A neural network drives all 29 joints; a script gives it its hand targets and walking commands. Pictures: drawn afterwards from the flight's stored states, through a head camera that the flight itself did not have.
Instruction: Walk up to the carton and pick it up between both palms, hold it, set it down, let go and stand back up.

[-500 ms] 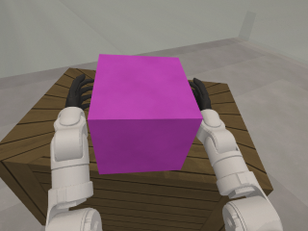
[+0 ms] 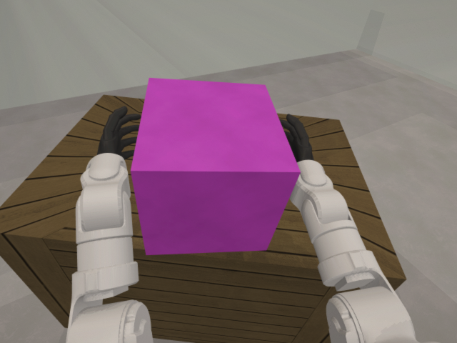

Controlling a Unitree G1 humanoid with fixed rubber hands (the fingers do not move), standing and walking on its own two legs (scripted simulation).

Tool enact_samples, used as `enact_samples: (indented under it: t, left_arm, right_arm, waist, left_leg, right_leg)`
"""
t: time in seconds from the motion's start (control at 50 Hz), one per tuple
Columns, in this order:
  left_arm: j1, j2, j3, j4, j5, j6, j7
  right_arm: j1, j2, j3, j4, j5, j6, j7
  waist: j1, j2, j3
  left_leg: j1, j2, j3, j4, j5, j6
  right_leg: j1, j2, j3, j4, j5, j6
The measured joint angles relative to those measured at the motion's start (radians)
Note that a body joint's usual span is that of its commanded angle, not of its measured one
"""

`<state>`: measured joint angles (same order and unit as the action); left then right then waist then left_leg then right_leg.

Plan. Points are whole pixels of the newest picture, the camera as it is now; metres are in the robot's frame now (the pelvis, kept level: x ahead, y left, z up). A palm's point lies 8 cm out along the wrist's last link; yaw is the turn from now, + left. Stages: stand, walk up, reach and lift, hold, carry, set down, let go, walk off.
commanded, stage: hold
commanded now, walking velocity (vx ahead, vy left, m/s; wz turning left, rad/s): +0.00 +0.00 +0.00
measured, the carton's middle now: (208, 165) +0.39 +0.02 +0.14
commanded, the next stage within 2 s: none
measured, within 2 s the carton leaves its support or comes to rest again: neither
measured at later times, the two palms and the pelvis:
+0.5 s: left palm (114, 155) +0.36 +0.17 +0.19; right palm (301, 160) +0.36 -0.14 +0.18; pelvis +0.00 +0.00 +0.00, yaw +0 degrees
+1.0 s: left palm (115, 159) +0.36 +0.17 +0.19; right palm (301, 162) +0.35 -0.14 +0.17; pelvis +0.00 +0.00 +0.00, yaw +0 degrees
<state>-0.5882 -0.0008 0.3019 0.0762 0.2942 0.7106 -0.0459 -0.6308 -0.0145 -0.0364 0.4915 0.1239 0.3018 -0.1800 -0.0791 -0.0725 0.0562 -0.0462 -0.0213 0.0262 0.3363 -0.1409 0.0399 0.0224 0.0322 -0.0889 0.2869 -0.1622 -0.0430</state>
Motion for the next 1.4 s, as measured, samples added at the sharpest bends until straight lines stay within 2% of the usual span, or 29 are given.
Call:
enact_samples:
  t: [0.22, 0.32, 0.5, 0.64, 0.78, 0.96, 1.08, 1.4]
  left_arm:
    - [0.047, -0.014, -0.013, -0.063, 0.011, 0.013, 0.0]
    - [0.045, -0.019, -0.017, -0.054, 0.013, 0.024, 0.008]
    - [0.018, -0.017, -0.012, -0.035, 0.013, 0.02, 0.011]
    - [0.016, -0.018, 0.0, -0.026, 0.014, 0.017, 0.003]
    - [0.043, -0.007, -0.009, -0.067, 0.0, 0.011, -0.001]
    - [0.029, -0.008, -0.008, -0.033, 0.012, 0.023, -0.013]
    - [0.016, -0.001, -0.013, -0.02, 0.003, 0.001, -0.005]
    - [0.03, -0.009, -0.005, -0.043, 0.009, 0.015, -0.009]
  right_arm:
    - [0.033, -0.023, 0.044, -0.038, 0.043, 0.001, -0.012]
    - [0.036, -0.021, 0.036, -0.028, 0.039, 0.003, 0.002]
    - [0.012, -0.013, 0.007, -0.016, 0.017, 0.004, 0.014]
    - [0.012, -0.016, 0.018, -0.014, 0.013, 0.007, 0.006]
    - [0.027, -0.026, 0.054, -0.053, 0.046, 0.001, -0.02]
    - [0.028, 0.003, 0.009, -0.015, 0.013, -0.001, 0.0]
    - [0.008, -0.006, 0.005, -0.02, 0.014, -0.004, -0.001]
    - [0.019, -0.009, 0.025, -0.019, 0.018, -0.007, -0.003]
  waist:
    - [-0.012, 0.001, 0.012]
    - [-0.001, 0.005, 0.003]
    - [0.0, 0.011, 0.007]
    - [-0.002, 0.01, 0.019]
    - [-0.008, 0.0, 0.017]
    - [0.0, -0.009, 0.004]
    - [-0.001, 0.005, 0.014]
    - [-0.004, 0.0, 0.01]
  left_leg:
    - [0.023, 0.001, 0.001, 0.018, -0.021, 0.003]
    - [0.022, 0.001, 0.01, 0.015, -0.02, 0.005]
    - [0.021, 0.0, 0.009, 0.001, -0.009, 0.004]
    - [0.025, 0.002, 0.009, -0.003, -0.007, 0.001]
    - [0.022, 0.008, 0.004, 0.009, -0.013, -0.004]
    - [0.021, 0.002, 0.002, -0.005, -0.002, -0.005]
    - [0.013, 0.003, 0.002, 0.006, -0.006, -0.003]
    - [0.023, 0.002, 0.005, -0.002, -0.008, -0.002]
  right_leg:
    - [0.034, 0.002, 0.002, -0.007, -0.006, 0.005]
    - [0.026, 0.001, 0.01, 0.0, -0.009, 0.005]
    - [0.021, 0.0, 0.008, -0.005, -0.003, 0.004]
    - [0.023, 0.002, 0.008, -0.005, -0.002, 0.001]
    - [0.029, 0.008, 0.003, -0.009, -0.001, -0.003]
    - [0.017, 0.002, 0.0, 0.001, -0.005, -0.005]
    - [0.014, 0.003, -0.001, 0.004, -0.004, -0.003]
    - [0.023, 0.002, 0.001, -0.002, -0.007, -0.002]
